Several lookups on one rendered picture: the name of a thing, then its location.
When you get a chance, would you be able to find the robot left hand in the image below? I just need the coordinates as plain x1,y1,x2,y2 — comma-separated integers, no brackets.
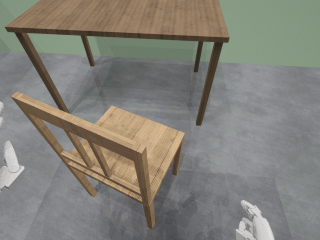
0,101,25,193

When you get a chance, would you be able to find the chair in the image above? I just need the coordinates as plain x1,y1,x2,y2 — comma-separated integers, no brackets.
11,92,185,230

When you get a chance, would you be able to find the table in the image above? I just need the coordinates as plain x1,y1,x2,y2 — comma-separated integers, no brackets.
5,0,230,126

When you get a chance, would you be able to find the robot right hand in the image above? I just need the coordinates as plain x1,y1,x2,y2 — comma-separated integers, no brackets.
235,200,275,240

